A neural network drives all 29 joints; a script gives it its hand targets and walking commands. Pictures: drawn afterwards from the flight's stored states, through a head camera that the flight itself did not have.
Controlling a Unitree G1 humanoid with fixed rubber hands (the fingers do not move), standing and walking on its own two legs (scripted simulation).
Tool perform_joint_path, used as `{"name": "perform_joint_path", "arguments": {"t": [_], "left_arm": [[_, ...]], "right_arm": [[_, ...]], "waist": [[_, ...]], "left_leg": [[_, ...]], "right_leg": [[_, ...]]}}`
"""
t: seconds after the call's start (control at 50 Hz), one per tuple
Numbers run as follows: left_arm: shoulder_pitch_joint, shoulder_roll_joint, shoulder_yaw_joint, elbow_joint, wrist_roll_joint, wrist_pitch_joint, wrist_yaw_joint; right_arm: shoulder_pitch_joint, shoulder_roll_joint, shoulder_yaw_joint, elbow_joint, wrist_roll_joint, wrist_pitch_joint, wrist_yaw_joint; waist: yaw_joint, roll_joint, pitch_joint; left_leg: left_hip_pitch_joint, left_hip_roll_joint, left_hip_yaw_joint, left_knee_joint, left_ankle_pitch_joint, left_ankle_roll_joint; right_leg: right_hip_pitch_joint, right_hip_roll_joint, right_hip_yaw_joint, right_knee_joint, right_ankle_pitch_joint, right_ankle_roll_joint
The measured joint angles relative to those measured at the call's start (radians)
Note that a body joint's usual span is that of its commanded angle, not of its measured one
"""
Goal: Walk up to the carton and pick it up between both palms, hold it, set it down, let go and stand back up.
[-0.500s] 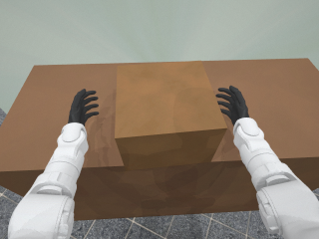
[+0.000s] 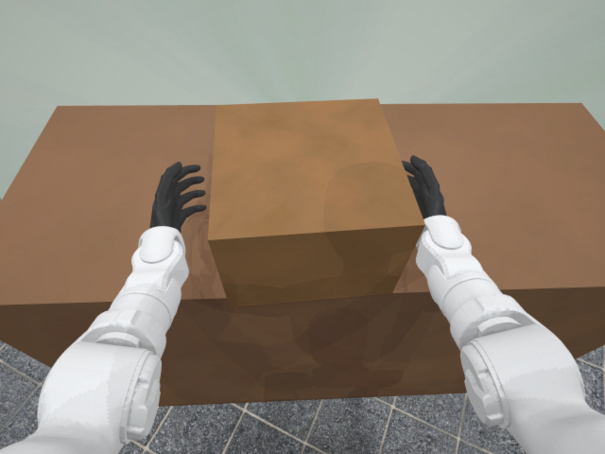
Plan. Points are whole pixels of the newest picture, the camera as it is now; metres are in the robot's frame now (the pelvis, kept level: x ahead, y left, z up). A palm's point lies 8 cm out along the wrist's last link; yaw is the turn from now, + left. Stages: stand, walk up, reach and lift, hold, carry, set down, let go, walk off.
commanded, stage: reach and lift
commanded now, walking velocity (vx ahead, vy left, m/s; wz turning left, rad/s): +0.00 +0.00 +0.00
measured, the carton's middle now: (305, 200) +0.47 +0.03 +0.05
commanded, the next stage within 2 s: none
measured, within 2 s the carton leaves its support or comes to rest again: leaves its support in 1.66 s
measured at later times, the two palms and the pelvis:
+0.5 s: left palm (182, 218) +0.42 +0.19 +0.06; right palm (429, 213) +0.45 -0.14 +0.07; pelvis +0.01 +0.01 +0.00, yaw -1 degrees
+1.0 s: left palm (181, 221) +0.42 +0.19 +0.07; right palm (425, 221) +0.43 -0.14 +0.07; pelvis +0.03 +0.02 +0.03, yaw +0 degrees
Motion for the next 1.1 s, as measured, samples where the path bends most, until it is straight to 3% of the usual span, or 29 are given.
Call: {"name": "perform_joint_path", "arguments": {"t": [0.18, 0.44, 0.6, 0.7, 0.8, 0.9, 1.1], "left_arm": [[-0.047, -0.028, 0.049, 0.039, 0.040, -0.005, 0.013], [0.013, -0.067, 0.073, -0.021, 0.074, -0.012, 0.040], [0.026, -0.088, 0.151, -0.032, 0.146, -0.026, 0.051], [0.044, -0.120, 0.291, -0.009, 0.236, -0.070, 0.043], [0.095, -0.139, 0.346, -0.020, 0.307, -0.120, 0.023], [0.128, -0.154, 0.354, -0.031, 0.308, -0.135, 0.018], [0.153, -0.159, 0.318, -0.050, 0.282, -0.116, 0.023]], "right_arm": [[-0.022, 0.007, -0.012, 0.000, -0.017, 0.006, -0.033], [0.017, 0.012, -0.046, -0.031, -0.054, 0.001, -0.030], [0.037, 0.044, -0.131, -0.051, -0.165, -0.012, -0.003], [0.082, 0.114, -0.303, -0.098, -0.353, -0.018, 0.010], [0.151, 0.166, -0.420, -0.165, -0.510, -0.059, 0.025], [0.184, 0.176, -0.432, -0.183, -0.544, -0.085, 0.035], [0.215, 0.162, -0.378, -0.184, -0.511, -0.087, 0.016]], "waist": [[-0.005, 0.002, -0.001], [0.002, 0.022, 0.001], [-0.011, 0.024, 0.050], [-0.031, 0.022, 0.065], [-0.044, 0.033, 0.091], [-0.039, 0.045, 0.110], [-0.020, 0.031, 0.112]], "left_leg": [[-0.021, -0.003, 0.013, 0.033, -0.017, 0.005], [0.015, -0.001, 0.018, 0.010, -0.017, 0.013], [0.087, -0.006, 0.018, -0.036, -0.001, 0.015], [0.150, -0.016, 0.017, -0.094, 0.025, 0.017], [0.239, -0.027, 0.017, -0.155, 0.030, 0.022], [0.297, -0.028, 0.026, -0.186, 0.030, 0.026], [0.339, -0.021, 0.040, -0.227, 0.035, 0.024]], "right_leg": [[-0.030, -0.003, 0.014, 0.042, -0.017, 0.005], [0.016, 0.000, 0.019, -0.006, -0.003, 0.013], [0.088, -0.006, 0.018, -0.050, 0.011, 0.015], [0.147, -0.014, 0.015, -0.096, 0.024, 0.011], [0.238, -0.026, 0.011, -0.156, 0.032, 0.021], [0.295, -0.028, 0.018, -0.189, 0.036, 0.026], [0.335, -0.021, 0.029, -0.239, 0.051, 0.024]]}}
